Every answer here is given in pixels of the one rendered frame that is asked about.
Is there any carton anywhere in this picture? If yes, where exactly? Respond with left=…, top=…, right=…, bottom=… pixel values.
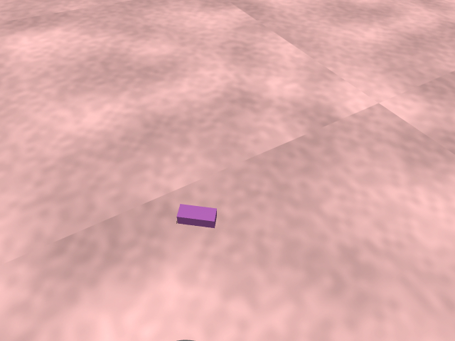
left=177, top=204, right=217, bottom=228

